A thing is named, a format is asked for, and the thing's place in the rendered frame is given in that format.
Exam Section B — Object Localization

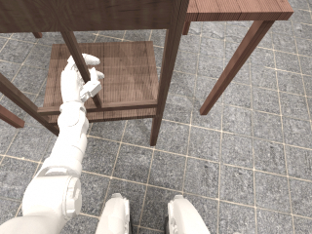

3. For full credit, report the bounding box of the robot left thigh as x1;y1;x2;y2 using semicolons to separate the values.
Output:
96;197;130;234

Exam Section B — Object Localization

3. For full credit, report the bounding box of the chair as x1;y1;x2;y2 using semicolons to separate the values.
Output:
0;0;190;146

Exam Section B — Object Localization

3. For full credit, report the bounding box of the left robot upper arm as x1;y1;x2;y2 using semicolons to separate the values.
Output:
0;175;82;234

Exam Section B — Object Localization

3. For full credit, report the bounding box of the table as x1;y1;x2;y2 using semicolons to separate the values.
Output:
0;0;294;129

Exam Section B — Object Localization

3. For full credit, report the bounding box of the robot left forearm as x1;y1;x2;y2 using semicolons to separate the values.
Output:
21;101;89;215

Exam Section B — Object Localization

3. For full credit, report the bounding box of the left robot hand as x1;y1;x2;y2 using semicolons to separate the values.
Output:
60;54;104;105

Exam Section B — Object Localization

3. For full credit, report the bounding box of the left robot shin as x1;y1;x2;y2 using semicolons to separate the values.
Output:
105;193;129;234

